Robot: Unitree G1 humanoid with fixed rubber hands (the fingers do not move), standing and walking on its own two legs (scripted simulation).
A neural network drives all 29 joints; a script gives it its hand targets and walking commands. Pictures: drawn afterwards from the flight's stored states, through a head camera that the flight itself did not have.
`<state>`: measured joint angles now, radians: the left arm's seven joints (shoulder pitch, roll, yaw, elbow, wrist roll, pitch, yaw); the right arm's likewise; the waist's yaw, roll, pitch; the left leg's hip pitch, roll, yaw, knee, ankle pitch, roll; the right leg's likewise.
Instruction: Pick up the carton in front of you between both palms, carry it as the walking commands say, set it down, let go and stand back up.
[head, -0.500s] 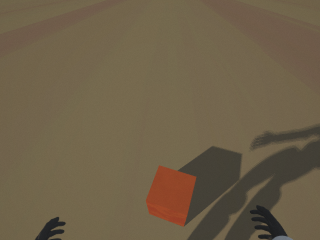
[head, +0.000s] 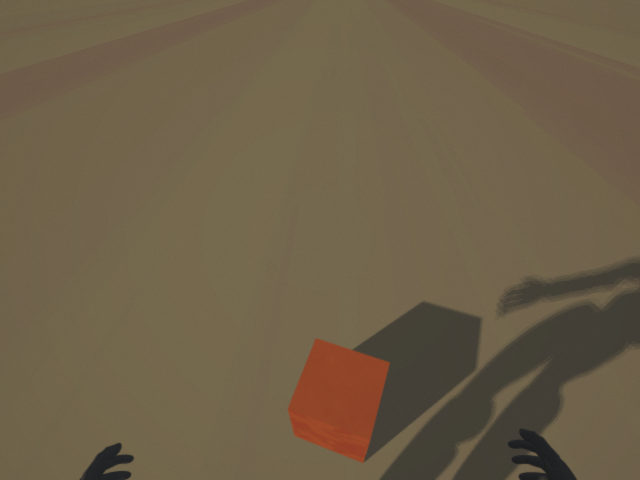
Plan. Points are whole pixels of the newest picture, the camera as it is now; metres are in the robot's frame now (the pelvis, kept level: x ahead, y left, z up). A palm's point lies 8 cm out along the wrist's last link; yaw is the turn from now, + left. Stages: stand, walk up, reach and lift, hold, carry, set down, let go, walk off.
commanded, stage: stand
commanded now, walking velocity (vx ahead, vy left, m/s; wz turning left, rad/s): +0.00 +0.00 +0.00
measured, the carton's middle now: (339, 401) +0.41 -0.04 -0.65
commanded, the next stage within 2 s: none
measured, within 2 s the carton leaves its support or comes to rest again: neither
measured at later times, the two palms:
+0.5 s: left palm out of the picture +0.07 +0.31 -0.09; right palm out of the picture +0.08 -0.30 -0.11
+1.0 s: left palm out of the picture +0.07 +0.31 -0.09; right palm out of the picture +0.06 -0.31 -0.11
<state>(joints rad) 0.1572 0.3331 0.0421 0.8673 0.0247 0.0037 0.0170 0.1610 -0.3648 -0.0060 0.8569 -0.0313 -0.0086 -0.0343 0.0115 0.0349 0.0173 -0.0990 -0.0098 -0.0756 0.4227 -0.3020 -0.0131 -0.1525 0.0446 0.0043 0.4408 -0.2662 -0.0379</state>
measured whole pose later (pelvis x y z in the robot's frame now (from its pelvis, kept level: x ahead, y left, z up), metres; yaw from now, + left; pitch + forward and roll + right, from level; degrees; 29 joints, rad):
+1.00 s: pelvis -0.02 +0.00 +0.01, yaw -1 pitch -2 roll +0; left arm 0.11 0.38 0.01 1.04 0.01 -0.01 0.01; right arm 0.14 -0.39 0.00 1.02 -0.02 -0.02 -0.02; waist 0.01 0.02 0.03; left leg -0.07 -0.01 -0.06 0.33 -0.22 -0.01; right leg -0.12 0.04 0.02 0.35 -0.18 -0.03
